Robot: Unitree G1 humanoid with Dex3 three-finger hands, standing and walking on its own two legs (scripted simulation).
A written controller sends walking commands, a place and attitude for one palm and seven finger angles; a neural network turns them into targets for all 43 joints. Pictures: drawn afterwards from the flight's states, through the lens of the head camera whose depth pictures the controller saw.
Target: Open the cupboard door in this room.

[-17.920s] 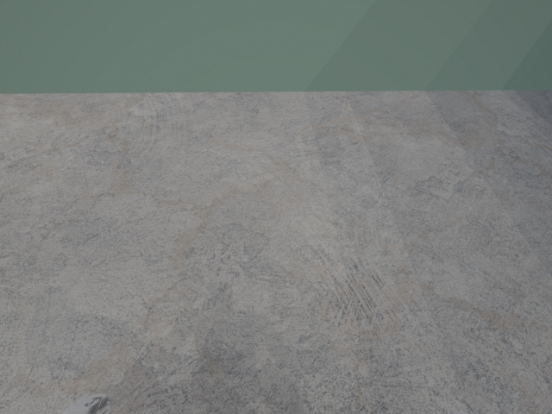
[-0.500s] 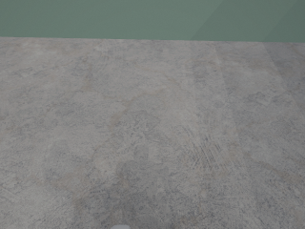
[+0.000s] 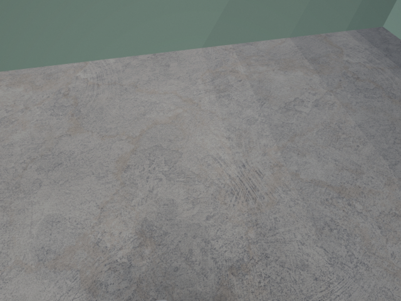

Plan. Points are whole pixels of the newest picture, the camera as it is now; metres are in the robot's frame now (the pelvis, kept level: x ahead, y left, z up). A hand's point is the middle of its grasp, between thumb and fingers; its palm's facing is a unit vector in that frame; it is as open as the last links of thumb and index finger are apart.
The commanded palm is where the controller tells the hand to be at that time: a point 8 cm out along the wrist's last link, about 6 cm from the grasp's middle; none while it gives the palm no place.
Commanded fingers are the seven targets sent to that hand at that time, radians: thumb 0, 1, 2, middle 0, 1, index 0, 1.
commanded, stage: turn or walk to find it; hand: left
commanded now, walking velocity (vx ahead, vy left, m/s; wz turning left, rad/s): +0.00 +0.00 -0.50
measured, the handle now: out of the picture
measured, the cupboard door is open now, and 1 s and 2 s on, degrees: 0 0 0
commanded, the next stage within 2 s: none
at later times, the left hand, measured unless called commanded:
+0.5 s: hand out of the picture +0.09 +0.21 -0.15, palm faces -0.17 -0.96 -0.24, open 7.4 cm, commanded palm none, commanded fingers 0.00 0.90 0.90 -0.20 -0.30 -0.20 -0.30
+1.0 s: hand (156, 298) +0.14 +0.13 -0.14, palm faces -0.49 -0.83 -0.26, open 7.4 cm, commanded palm none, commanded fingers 0.00 0.90 0.90 -0.20 -0.30 -0.20 -0.30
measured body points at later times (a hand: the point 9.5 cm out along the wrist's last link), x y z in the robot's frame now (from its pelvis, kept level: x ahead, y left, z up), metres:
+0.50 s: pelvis -0.03 +0.02 +0.01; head +0.01 +0.02 +0.46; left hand +0.10 +0.26 -0.13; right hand +0.01 -0.25 -0.12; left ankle -0.01 +0.15 -0.71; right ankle +0.01 -0.08 -0.72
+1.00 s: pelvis -0.06 +0.01 +0.00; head -0.02 -0.04 +0.45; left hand +0.17 +0.17 -0.12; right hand -0.16 -0.23 -0.16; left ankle -0.01 +0.15 -0.69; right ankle -0.11 -0.08 -0.72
